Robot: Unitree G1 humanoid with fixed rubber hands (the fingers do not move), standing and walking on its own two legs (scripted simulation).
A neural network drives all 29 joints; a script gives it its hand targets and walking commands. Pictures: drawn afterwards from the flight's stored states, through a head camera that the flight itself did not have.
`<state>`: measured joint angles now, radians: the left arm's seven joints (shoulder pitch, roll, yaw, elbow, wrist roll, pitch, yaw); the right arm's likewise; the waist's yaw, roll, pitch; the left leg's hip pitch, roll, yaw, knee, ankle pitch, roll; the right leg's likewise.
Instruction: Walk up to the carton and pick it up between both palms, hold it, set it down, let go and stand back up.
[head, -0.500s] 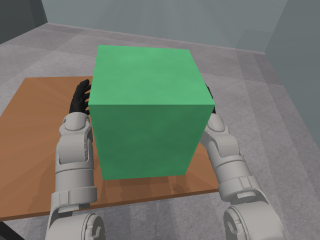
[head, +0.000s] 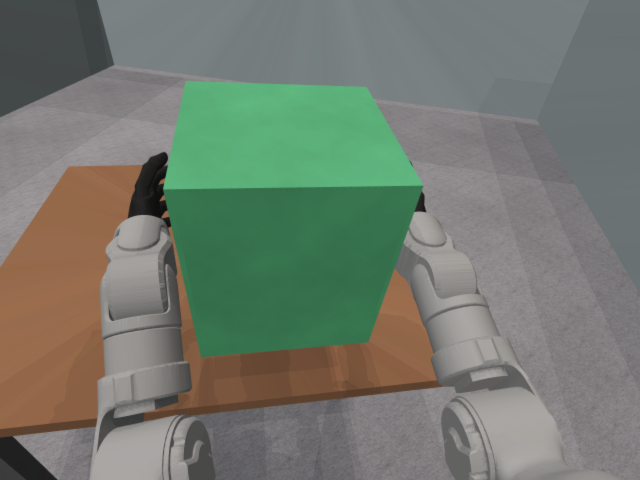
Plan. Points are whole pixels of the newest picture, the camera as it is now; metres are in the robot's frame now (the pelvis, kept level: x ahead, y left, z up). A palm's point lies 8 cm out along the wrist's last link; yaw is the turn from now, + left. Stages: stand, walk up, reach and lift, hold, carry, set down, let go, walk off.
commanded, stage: hold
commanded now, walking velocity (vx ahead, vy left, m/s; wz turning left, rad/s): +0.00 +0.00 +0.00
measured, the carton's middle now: (284, 221) +0.37 +0.01 +0.19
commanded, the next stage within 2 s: none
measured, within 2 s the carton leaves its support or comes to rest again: neither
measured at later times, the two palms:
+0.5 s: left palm (152, 224) +0.37 +0.16 +0.20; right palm (404, 214) +0.37 -0.14 +0.20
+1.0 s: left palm (149, 224) +0.37 +0.16 +0.20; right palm (404, 217) +0.37 -0.14 +0.20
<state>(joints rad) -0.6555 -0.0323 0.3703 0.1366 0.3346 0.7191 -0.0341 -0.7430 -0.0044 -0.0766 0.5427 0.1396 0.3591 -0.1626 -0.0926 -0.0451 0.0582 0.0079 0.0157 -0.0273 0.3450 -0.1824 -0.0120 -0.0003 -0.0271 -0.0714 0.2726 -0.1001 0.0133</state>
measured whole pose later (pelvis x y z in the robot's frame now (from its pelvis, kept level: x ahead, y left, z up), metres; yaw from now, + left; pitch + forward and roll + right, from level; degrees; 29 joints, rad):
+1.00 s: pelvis +0.01 +0.00 +0.00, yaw +0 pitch -10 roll -1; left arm -0.60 -0.03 0.35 0.05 0.33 0.73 -0.06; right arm -0.69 -0.02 -0.02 0.45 0.18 0.36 -0.19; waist -0.09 -0.04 0.08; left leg 0.02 0.02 -0.03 0.35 -0.20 -0.02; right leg 0.02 -0.02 -0.07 0.27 -0.11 0.01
